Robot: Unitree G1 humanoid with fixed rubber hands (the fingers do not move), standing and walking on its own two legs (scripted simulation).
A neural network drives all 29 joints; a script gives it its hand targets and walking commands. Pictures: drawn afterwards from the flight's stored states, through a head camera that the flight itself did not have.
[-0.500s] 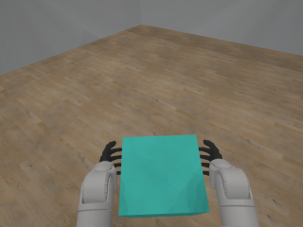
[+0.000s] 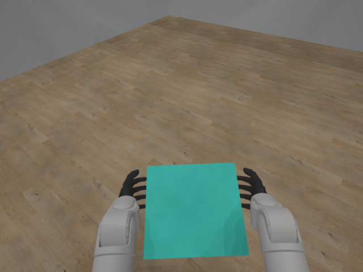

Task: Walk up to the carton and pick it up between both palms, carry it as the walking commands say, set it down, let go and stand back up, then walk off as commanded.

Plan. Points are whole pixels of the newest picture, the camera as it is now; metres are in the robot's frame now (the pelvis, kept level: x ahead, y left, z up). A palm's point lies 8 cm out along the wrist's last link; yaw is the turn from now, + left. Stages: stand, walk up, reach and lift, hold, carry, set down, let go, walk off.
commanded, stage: carry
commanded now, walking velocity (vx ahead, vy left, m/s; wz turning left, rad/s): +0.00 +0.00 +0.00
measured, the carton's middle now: (192, 213) +0.30 -0.01 -0.06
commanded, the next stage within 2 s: hold in 1.98 s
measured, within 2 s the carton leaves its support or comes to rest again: neither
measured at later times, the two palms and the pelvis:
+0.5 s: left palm (131, 196) +0.30 +0.13 +0.04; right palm (258, 193) +0.29 -0.16 +0.04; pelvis +0.02 -0.01 +0.00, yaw +1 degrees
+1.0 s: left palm (136, 189) +0.32 +0.12 +0.04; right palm (260, 186) +0.31 -0.17 +0.04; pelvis +0.04 -0.02 +0.00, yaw +0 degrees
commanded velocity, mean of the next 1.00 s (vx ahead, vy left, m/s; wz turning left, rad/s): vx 0.00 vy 0.00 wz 0.00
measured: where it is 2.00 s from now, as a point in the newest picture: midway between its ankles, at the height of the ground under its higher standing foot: outside the picture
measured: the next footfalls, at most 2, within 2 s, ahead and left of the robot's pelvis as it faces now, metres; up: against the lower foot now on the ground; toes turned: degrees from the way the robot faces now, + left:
none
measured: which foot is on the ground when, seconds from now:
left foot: down 0.00-1.00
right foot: down 0.00-1.00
